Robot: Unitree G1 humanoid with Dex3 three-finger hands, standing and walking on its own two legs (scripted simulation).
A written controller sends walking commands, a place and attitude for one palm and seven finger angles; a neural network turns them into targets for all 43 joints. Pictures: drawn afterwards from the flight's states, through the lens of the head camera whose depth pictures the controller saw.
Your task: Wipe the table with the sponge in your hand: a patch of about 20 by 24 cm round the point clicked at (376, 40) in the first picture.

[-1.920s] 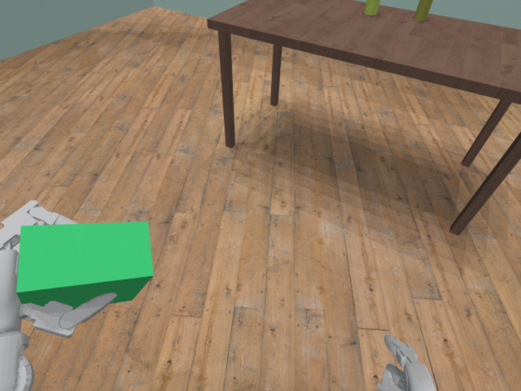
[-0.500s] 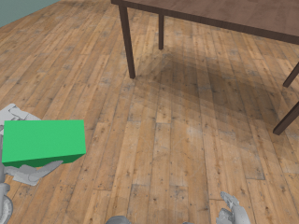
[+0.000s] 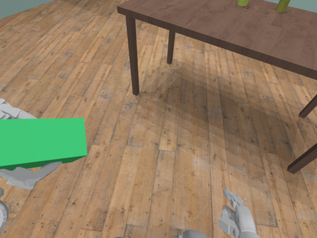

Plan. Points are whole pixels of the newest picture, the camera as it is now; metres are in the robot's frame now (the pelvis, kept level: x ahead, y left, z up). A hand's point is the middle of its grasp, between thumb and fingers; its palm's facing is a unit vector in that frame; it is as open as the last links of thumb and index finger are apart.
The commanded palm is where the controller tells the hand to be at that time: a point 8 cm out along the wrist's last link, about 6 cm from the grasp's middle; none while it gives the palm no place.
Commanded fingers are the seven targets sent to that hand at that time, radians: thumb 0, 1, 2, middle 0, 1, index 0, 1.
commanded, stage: walk to a spot facing it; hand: left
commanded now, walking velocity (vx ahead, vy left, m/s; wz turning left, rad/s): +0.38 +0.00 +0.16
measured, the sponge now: (53, 144) +0.25 +0.20 +0.17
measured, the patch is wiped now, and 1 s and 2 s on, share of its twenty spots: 0.00 0.00 0.00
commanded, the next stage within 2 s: none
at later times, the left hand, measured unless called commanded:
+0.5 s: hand (72, 100) +0.33 +0.19 +0.20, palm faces +0.50 -0.73 -0.46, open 10.0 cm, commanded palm +0.27 +0.23 +0.19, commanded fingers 0.00 0.10 1.30 -1.20 -1.60 -1.20 -1.60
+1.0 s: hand (75, 78) +0.41 +0.21 +0.19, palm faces +0.69 -0.58 -0.43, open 10.0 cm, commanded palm +0.35 +0.23 +0.19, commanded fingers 0.00 0.10 1.30 -1.20 -1.60 -1.20 -1.60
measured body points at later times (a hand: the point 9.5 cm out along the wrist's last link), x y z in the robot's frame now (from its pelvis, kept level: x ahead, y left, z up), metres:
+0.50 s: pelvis +0.15 -0.07 +0.02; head +0.19 -0.07 +0.46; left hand +0.30 +0.22 +0.23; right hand +0.34 -0.32 -0.07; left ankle +0.21 +0.08 -0.68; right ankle +0.13 -0.17 -0.72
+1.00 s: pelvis +0.29 -0.09 +0.00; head +0.32 -0.11 +0.45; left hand +0.37 +0.24 +0.21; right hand +0.51 -0.23 -0.12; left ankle +0.24 +0.04 -0.68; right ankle +0.35 -0.20 -0.72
